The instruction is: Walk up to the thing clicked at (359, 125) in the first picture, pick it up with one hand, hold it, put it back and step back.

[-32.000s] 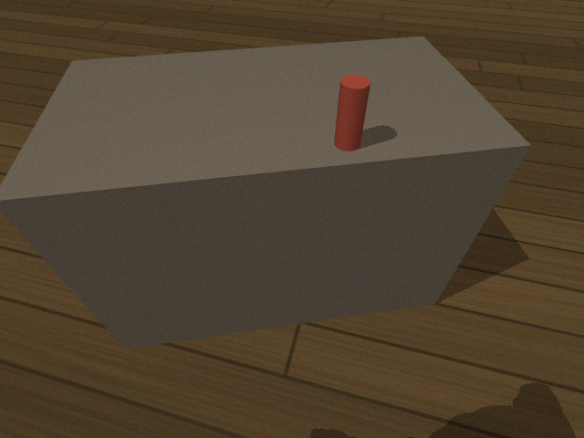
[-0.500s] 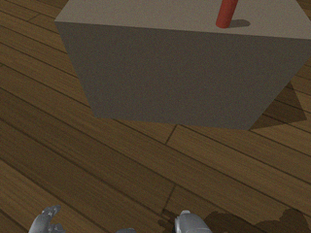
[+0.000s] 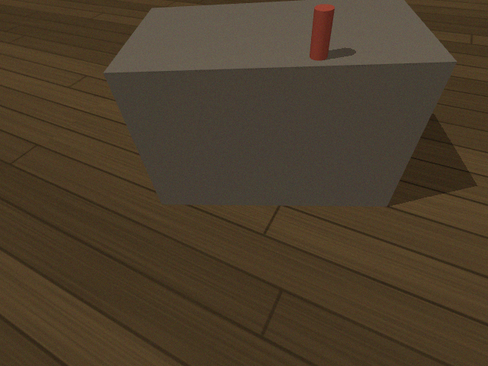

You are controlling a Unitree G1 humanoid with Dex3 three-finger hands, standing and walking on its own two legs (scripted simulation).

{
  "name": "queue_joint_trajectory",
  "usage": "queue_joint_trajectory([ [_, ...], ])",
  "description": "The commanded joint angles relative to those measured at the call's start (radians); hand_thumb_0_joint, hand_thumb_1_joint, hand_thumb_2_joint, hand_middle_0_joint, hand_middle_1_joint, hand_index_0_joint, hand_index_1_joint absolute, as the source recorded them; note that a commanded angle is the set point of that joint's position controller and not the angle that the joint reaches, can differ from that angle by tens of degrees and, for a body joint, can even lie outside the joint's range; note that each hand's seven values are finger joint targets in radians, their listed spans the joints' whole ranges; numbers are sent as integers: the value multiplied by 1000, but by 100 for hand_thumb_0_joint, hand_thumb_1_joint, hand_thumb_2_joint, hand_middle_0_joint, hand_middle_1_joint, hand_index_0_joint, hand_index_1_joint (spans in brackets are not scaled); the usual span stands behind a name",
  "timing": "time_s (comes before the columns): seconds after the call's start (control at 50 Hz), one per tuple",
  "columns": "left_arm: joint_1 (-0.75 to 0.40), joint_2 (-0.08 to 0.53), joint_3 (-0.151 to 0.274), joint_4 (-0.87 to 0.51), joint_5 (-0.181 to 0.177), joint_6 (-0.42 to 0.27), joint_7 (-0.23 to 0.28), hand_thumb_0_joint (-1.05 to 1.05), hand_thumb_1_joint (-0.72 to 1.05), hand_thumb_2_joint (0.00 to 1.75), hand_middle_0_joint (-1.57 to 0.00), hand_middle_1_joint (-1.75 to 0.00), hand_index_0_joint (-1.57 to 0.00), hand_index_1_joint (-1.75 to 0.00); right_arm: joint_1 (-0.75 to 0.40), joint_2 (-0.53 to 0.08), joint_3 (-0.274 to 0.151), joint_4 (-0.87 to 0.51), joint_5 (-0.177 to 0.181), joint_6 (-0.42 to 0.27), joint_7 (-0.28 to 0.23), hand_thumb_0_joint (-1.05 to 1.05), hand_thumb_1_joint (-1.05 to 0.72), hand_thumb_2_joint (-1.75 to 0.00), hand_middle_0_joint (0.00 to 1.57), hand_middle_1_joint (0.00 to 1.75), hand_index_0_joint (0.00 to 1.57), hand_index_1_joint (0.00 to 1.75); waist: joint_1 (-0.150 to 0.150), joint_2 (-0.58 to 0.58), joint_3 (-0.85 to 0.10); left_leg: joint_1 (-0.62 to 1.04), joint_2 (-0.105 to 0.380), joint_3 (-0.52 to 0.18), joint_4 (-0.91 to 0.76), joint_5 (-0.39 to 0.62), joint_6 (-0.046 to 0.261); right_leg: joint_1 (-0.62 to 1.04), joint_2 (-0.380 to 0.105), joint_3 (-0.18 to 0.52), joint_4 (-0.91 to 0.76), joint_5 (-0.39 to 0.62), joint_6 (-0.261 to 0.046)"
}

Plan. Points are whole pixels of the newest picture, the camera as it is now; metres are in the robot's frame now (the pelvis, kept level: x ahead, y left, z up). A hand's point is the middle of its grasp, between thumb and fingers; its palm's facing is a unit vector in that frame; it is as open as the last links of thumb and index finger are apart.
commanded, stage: step back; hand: right
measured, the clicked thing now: (321, 33) +1.07 -0.18 +0.06
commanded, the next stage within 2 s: stand in 0.88 s
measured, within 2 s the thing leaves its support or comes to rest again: neither
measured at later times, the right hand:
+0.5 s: hand out of the picture +0.10 -0.27 -0.15, palm faces -0.06 +0.93 -0.37, open 7.4 cm
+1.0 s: hand out of the picture +0.17 -0.21 -0.14, palm faces -0.11 +0.93 -0.34, open 7.4 cm
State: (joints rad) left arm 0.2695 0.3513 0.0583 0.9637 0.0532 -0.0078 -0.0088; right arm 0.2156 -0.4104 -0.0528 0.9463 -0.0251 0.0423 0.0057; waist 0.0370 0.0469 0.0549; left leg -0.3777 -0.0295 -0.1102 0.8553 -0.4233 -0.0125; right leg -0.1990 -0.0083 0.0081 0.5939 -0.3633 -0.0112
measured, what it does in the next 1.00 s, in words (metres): steps on the spot: left foot, then right foot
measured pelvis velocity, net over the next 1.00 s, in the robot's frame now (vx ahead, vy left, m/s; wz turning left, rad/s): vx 0.04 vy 0.03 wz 0.07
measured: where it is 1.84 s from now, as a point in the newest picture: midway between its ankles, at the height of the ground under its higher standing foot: outside the picture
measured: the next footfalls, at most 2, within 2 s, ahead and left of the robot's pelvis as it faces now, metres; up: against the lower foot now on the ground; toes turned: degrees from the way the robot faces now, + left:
left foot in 0.08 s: +0.06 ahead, +0.15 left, +0.00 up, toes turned +3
right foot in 0.36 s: +0.09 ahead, -0.12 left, +0.00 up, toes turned +1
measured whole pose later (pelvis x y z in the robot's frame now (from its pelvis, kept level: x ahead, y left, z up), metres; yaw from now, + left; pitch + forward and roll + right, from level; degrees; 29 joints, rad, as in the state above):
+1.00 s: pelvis +0.04 +0.03 +0.01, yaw +4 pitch -2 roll +0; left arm 0.08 0.37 0.01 1.09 0.01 -0.01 0.00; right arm 0.06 -0.33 -0.01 1.07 -0.01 -0.02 0.01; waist 0.02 -0.01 0.07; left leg -0.16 0.00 -0.02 0.47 -0.28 0.00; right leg -0.16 -0.06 -0.04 0.45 -0.25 0.04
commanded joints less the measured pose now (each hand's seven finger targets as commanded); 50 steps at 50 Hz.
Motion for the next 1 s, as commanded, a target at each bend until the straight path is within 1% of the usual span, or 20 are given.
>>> queue_joint_trajectory([
  [0.0,-50,303,83,-93,-7,-29,19,0,90,90,-20,-30,-20,-30,-103,-150,-36,-93,-9,-60,1,0,-90,-90,20,30,20,30,37,-254,29,-67,13,84,-211,-62,-7,62,-226,242,-236,-28,-165],
  [0.06,-81,258,52,-110,-19,-12,13,0,90,90,-20,-30,-20,-30,-4,-148,-57,-43,-12,-84,-5,0,-90,-90,20,30,20,30,-27,-183,-52,232,-9,98,-492,148,30,-23,-180,128,-32,248,-109],
  [0.08,-73,206,38,-113,-22,-13,13,0,90,90,-20,-30,-20,-30,57,-182,-73,-28,-18,-92,-11,0,-90,-90,20,30,20,30,-49,-57,-109,362,94,-71,-518,158,60,-118,-133,80,132,230,-68],
  [0.1,-94,151,23,-130,-39,-14,11,0,90,90,-20,-30,-20,-30,59,-258,-90,-32,-20,-96,-12,0,-90,-90,20,30,20,30,-49,139,-108,446,285,-388,-571,104,161,-337,17,-45,297,-16,-17],
  [0.12,-158,242,51,-124,-30,-11,22,0,90,90,-20,-30,-20,-30,81,-323,-101,-34,-14,-91,-8,0,-90,-90,20,30,20,30,-86,89,-60,298,379,-487,-586,-17,282,-317,-19,24,348,-253,-19],
  [0.14,-158,269,53,-121,-31,-15,18,0,90,90,-20,-30,-20,-30,49,-316,-105,-32,-7,-88,-7,0,-90,-90,20,30,20,30,-67,79,-6,230,398,-476,-600,-71,318,-299,-51,51,357,-243,-28],
  [0.18,-120,244,50,-109,-32,-21,8,0,90,90,-20,-30,-20,-30,-3,-238,-77,-54,-15,-88,-5,0,-90,-90,20,30,20,30,-34,59,21,245,291,-290,-570,5,245,-316,-55,44,296,-192,-30],
  [0.26,-108,213,50,-80,-34,-30,0,0,90,90,-20,-30,-20,-30,-5,-217,-66,-51,-10,-88,-5,0,-90,-90,20,30,20,30,-49,108,-1,172,233,-172,-516,234,198,-157,-18,-27,111,-60,-4],
  [0.32,-39,186,48,-32,-36,-46,18,0,90,90,-20,-30,-20,-30,-87,-157,-37,-66,10,-63,-5,0,-90,-90,20,30,20,30,22,96,-51,53,154,-18,-332,339,117,109,26,-80,-179,158,-10],
  [0.34,-6,220,58,-13,-32,-49,26,0,90,90,-20,-30,-20,-30,-87,-115,-22,-71,19,-59,-7,0,-90,-90,20,30,20,30,39,43,-86,-19,118,-5,-258,286,80,215,-16,-11,-176,213,-19],
  [0.38,-49,336,77,-35,-18,-53,36,0,90,90,-20,-30,-20,-30,-49,-70,-6,-76,19,-47,-21,0,-90,-90,20,30,20,30,25,-171,-88,-119,-24,-1,-19,-139,23,119,-359,446,-341,-1,-154],
  [0.4,-154,355,76,-63,-15,-50,30,0,90,90,-20,-30,-20,-30,-15,-141,-30,-40,12,-38,-26,0,-90,-90,20,30,20,30,-3,-133,-40,-9,32,-23,61,-185,15,-69,-424,498,-355,-150,-235],
  [0.42,-218,331,70,-77,-15,-48,29,0,90,90,-20,-30,-20,-30,14,-163,-37,-17,11,-38,-23,0,-90,-90,20,30,20,30,-31,-133,20,32,58,-14,58,-158,11,-157,-402,450,-352,-165,-242],
  [0.46,-208,281,52,-71,-20,-52,28,0,90,90,-20,-30,-20,-30,1,-150,-29,2,13,-45,-14,0,-90,-90,20,30,20,30,-30,-127,32,-5,43,-23,-17,-99,25,-93,-285,282,-292,-15,-171],
  [0.54,-202,287,55,-47,-21,-51,23,0,90,90,-20,-30,-20,-30,17,-125,-18,22,10,-57,-11,0,-90,-90,20,30,20,30,-23,-206,-27,44,45,74,-198,-30,10,-13,-252,174,-214,253,-153],
  [0.6,-228,257,41,-47,-36,-36,22,0,90,90,-20,-30,-20,-30,44,-129,-32,56,-5,-67,-18,0,-90,-90,20,30,20,30,-55,-174,-88,201,29,100,-427,240,17,-27,-200,78,-67,431,-87],
  [0.64,-208,195,24,-55,-52,-29,22,0,90,90,-20,-30,-20,-30,7,-197,-47,43,-16,-78,-26,0,-90,-90,20,30,20,30,-31,-8,-140,249,214,-133,-467,502,86,-76,-95,-1,74,336,-11],
  [0.66,-205,197,22,-32,-64,-22,22,0,90,90,-20,-30,-20,-30,-97,-226,-40,24,0,-78,-22,0,-90,-90,20,30,20,30,2,32,-109,150,256,-169,-455,423,147,-40,-27,-43,33,80,3],
  [0.76,-192,250,28,15,-52,-39,28,0,90,90,-20,-30,-20,-30,-122,-152,-16,44,9,-68,-21,0,-90,-90,20,30,20,30,-13,4,-148,134,124,23,-353,543,46,132,-132,39,-86,432,-36],
  [0.98,-226,206,-14,85,-50,-24,19,0,90,90,-20,-30,-20,-30,-177,-160,-7,83,18,-82,-15,0,-90,-90,20,30,20,30,-27,-4,-107,256,167,-20,-505,571,38,135,-110,17,-203,386,5],
])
